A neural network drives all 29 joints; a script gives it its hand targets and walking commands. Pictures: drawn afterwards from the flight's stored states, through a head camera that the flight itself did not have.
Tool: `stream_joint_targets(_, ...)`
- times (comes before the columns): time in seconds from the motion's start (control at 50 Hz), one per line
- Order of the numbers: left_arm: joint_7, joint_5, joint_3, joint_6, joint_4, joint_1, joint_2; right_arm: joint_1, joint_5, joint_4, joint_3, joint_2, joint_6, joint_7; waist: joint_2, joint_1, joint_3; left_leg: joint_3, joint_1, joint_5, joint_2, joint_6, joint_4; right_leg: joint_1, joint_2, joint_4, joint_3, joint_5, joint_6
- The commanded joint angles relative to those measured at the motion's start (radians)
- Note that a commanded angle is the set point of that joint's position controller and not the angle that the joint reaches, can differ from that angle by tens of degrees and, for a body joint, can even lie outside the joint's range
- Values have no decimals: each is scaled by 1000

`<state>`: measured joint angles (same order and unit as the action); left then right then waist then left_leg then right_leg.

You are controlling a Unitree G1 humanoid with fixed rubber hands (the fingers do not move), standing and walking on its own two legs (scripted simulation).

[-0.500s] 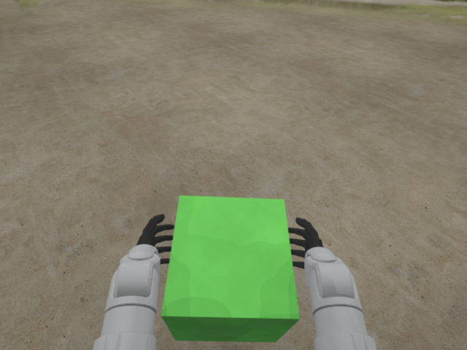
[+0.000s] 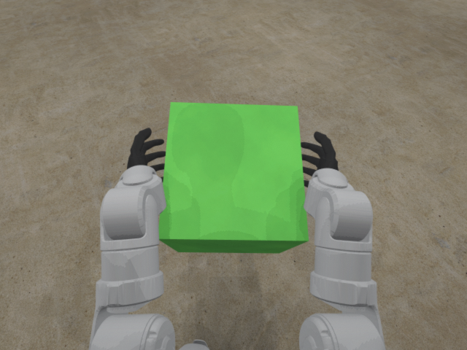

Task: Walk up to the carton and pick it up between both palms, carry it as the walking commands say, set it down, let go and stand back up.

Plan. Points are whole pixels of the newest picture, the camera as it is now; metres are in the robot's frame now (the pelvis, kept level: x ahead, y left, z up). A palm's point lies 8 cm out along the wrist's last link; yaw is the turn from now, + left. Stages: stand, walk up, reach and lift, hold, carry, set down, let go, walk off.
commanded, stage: carry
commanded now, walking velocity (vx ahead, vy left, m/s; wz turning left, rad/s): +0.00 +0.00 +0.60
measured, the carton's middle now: (231, 187) +0.39 +0.01 +0.05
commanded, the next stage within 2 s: none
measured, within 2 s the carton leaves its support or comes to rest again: neither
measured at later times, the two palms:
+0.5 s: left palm (7, 269) +0.22 +0.30 +0.11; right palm (211, 211) +0.31 +0.04 +0.10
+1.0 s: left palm out of the picture +0.07 +0.27 +0.14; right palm (213, 263) +0.20 +0.03 +0.16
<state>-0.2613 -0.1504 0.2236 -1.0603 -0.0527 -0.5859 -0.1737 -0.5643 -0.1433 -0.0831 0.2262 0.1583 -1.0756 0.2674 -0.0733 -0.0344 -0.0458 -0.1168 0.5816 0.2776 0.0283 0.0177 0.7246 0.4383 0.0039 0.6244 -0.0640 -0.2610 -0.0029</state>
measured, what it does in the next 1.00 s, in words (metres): walks backwards, turning left: left foot, then right foot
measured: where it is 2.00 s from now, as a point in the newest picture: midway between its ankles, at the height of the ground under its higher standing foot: outside the picture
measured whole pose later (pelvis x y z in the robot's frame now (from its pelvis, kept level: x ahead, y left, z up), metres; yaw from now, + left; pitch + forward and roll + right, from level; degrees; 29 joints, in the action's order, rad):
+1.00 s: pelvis -0.16 +0.00 +0.01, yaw +31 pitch +2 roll +1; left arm -0.26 -0.18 0.24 -1.08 -0.08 -0.52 -0.22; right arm -0.56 -0.14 -0.08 0.24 0.16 -1.14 0.27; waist 0.05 0.07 -0.06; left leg 0.04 0.52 0.38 -0.01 0.01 0.87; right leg 0.26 -0.15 0.59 -0.17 -0.35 0.04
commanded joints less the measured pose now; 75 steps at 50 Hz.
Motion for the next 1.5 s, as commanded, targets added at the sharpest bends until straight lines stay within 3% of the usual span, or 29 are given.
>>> stream_joint_targets(0.0,202,350,-551,-56,21,-507,-888,-591,320,4,-591,885,-58,-189,285,24,-457,160,74,202,-47,27,276,-469,-411,-130,163,715,-128)
stream_joint_targets(0.1,197,350,-561,-46,-95,-542,-889,-594,363,9,-606,934,-55,-203,279,23,-427,214,-132,60,-5,21,87,-315,-312,-123,13,467,-41)
stream_joint_targets(0.14,182,339,-555,-46,-116,-562,-888,-601,383,23,-598,943,-57,-207,214,34,-432,208,-175,15,0,14,-108,-344,-303,-38,-12,489,-20)
stream_joint_targets(0.16,173,343,-582,-48,-146,-590,-870,-526,369,82,-557,930,-60,-217,93,49,-467,163,-289,-24,-15,2,-259,-301,-271,50,-53,332,13)
stream_joint_targets(0.18,165,342,-578,-44,-112,-609,-858,-586,370,61,-546,901,-48,-213,14,49,-501,55,-426,-271,-87,-24,-294,-182,-231,106,-69,120,55)
stream_joint_targets(0.22,159,332,-604,-54,-81,-573,-857,-443,339,120,-501,850,-46,-215,-354,41,-482,-325,-678,-1140,-389,-164,-189,257,-106,411,-28,-426,105)
stream_joint_targets(0.26,164,298,-559,-64,43,-432,-861,-439,333,129,-518,846,-59,-224,-103,37,-434,-129,-645,-1015,-309,-156,-151,245,-118,495,20,-334,110)
stream_joint_targets(0.3,183,357,-614,-48,-1,-542,-962,-537,351,46,-531,913,-39,-230,-120,39,-476,-147,-689,-1022,-278,-176,-128,275,-97,474,14,-232,110)
stream_joint_targets(0.38,226,415,-629,-17,-13,-587,-1014,-677,351,-125,-589,895,7,-219,47,41,-512,-135,-658,-786,-231,-178,-174,194,-89,416,39,-204,117)
stream_joint_targets(0.44,232,456,-669,5,-96,-709,-1015,-656,329,-96,-578,901,20,-209,26,51,-538,-211,-670,-655,-243,-142,-234,157,-51,369,41,-179,117)
stream_joint_targets(0.48,230,451,-670,-4,-91,-638,-980,-603,316,-99,-576,868,12,-203,17,52,-573,-219,-663,-597,-232,-186,-224,110,-44,290,36,-196,110)
stream_joint_targets(0.54,219,410,-677,-33,-56,-571,-918,-457,265,15,-512,817,-10,-206,-156,57,-595,-271,-698,-648,-226,-179,-224,90,-33,235,53,-220,104)
stream_joint_targets(0.6,223,409,-664,-38,-100,-596,-914,-471,301,6,-548,867,-23,-224,-90,66,-615,-309,-760,-867,-231,-171,-167,48,-14,63,51,-233,89)
stream_joint_targets(0.66,226,390,-620,-47,-65,-526,-956,-572,349,-76,-603,906,-32,-229,-74,40,-594,-227,-566,-732,-173,-121,-185,-184,-20,-90,-4,-112,81)
stream_joint_targets(0.7,229,383,-597,-39,-48,-561,-958,-698,379,-125,-642,927,-23,-229,31,14,-578,-160,-333,-446,-105,-51,-143,-451,-121,-234,49,104,40)
stream_joint_targets(0.74,226,354,-570,-30,-33,-474,-931,-665,377,-160,-676,946,-25,-225,366,11,-510,64,28,183,51,34,131,-630,-456,-234,271,577,-98)
stream_joint_targets(0.76,229,328,-545,-42,49,-377,-920,-665,360,-159,-675,916,-35,-223,396,7,-427,85,115,249,-10,15,187,-600,-498,-187,202,739,-129)
stream_joint_targets(0.84,221,329,-543,-21,-37,-575,-850,-740,389,-61,-681,951,-33,-225,307,21,-343,158,28,122,-44,1,166,-496,-356,-79,-44,754,-77)
stream_joint_targets(0.92,200,292,-537,-36,-89,-515,-812,-533,365,103,-622,945,-69,-244,220,22,-289,212,-80,103,-9,2,166,-286,-356,-172,-18,409,-73)
stream_joint_targets(0.98,176,254,-522,-67,-31,-478,-768,-534,372,136,-585,914,-88,-246,187,21,-347,253,-121,51,-16,6,-70,-379,-373,-46,-54,535,-53)
stream_joint_targets(1.02,169,264,-534,-87,20,-506,-747,-494,344,188,-539,878,-97,-243,75,46,-402,159,-323,-179,-21,2,-286,-277,-300,133,-118,336,43)
stream_joint_targets(1.06,178,271,-540,-107,57,-469,-738,-424,308,224,-492,825,-100,-235,-272,30,-402,-283,-628,-1173,-334,-134,-172,157,-136,403,-93,-432,144)
stream_joint_targets(1.1,194,293,-524,-103,112,-426,-804,-442,317,204,-506,869,-98,-239,-47,36,-392,-193,-650,-1104,-350,-174,-149,214,-130,439,-13,-398,135)
stream_joint_targets(1.18,230,417,-621,-52,10,-753,-988,-770,350,20,-542,985,-37,-227,37,40,-446,-224,-550,-588,-249,-172,-261,160,-91,502,10,-244,141)
stream_joint_targets(1.28,254,483,-689,-21,-20,-668,-1103,-774,349,-159,-545,934,23,-220,-80,27,-518,-187,-435,207,-175,-87,-426,54,-57,414,41,-138,92)
stream_joint_targets(1.38,243,423,-687,-32,-30,-540,-975,-472,277,10,-506,870,-18,-240,-119,32,-541,-246,-493,105,-148,21,-502,-76,13,175,-10,-187,61)
stream_joint_targets(1.42,243,430,-695,-39,-70,-617,-940,-446,269,66,-489,878,-29,-239,-156,38,-553,-268,-568,-188,-144,55,-480,-146,44,-12,-21,-241,53)
stream_joint_targets(1.46,236,430,-703,-46,-90,-613,-947,-481,292,64,-515,913,-36,-251,-239,26,-563,-211,-556,-336,-100,114,-448,-277,51,-189,-62,-217,55)
stream_joint_targets(1.48,239,436,-698,-44,-134,-591,-951,-494,312,14,-545,933,-36,-250,-163,17,-593,-136,-506,-334,-65,140,-405,-427,6,-294,-72,-151,55)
